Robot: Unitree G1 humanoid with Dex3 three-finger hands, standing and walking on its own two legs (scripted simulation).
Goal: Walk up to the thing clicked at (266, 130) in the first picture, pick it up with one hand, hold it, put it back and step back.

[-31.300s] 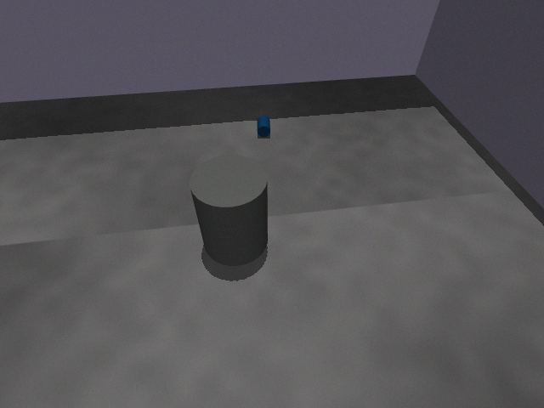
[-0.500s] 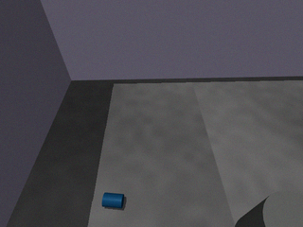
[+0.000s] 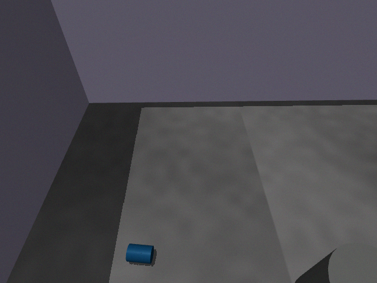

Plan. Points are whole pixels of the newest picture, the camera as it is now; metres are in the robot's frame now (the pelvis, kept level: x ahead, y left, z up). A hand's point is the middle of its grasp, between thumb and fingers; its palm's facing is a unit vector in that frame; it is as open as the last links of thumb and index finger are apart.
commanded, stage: walk up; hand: left
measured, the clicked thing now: (140, 253) +0.45 +0.26 -0.74
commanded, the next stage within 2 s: none
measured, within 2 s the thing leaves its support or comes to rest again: neither
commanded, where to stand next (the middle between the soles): +0.06 +0.01 m, yaw +0 degrees
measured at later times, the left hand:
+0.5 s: hand out of the picture +0.13 +0.26 -0.16, palm faces +0.01 -0.93 -0.35, open 7.4 cm
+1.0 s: hand out of the picture +0.12 +0.26 -0.16, palm faces +0.00 -0.94 -0.34, open 7.4 cm
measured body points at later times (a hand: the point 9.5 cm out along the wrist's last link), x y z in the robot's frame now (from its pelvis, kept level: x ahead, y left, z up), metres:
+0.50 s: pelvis +0.04 +0.00 -0.01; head +0.05 +0.00 +0.44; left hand +0.13 +0.31 -0.13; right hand +0.13 -0.30 -0.14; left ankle -0.02 +0.14 -0.74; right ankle +0.00 -0.12 -0.75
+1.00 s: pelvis +0.05 +0.01 -0.01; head +0.07 +0.00 +0.44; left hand +0.12 +0.31 -0.14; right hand +0.13 -0.29 -0.14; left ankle +0.01 +0.13 -0.75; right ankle +0.06 -0.12 -0.75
